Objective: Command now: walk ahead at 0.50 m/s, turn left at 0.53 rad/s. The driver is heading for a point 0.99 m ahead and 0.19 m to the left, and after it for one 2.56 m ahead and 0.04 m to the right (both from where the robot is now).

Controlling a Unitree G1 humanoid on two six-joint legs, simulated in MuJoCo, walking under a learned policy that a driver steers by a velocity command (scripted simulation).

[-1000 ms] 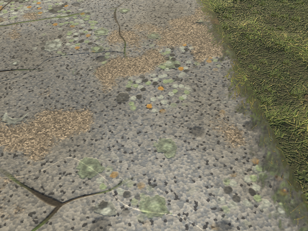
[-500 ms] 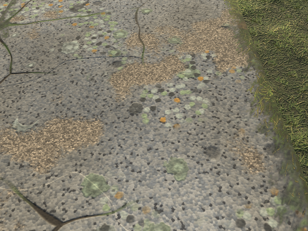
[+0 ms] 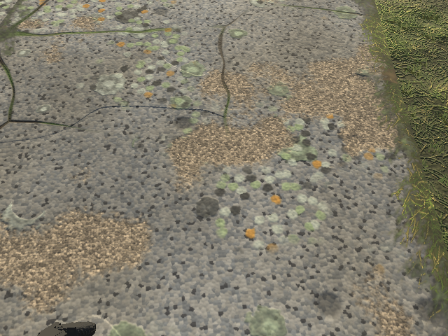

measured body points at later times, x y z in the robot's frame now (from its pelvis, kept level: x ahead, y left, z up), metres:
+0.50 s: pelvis +0.26 -0.04 +0.00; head +0.29 -0.03 +0.45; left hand +0.21 +0.24 -0.12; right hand +0.51 -0.24 -0.10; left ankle +0.35 +0.17 -0.68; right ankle +0.24 -0.15 -0.75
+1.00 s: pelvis +0.49 +0.12 +0.00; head +0.50 +0.14 +0.45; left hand +0.50 +0.43 -0.11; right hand +0.67 -0.09 -0.11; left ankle +0.43 +0.17 -0.75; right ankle +0.70 +0.01 -0.67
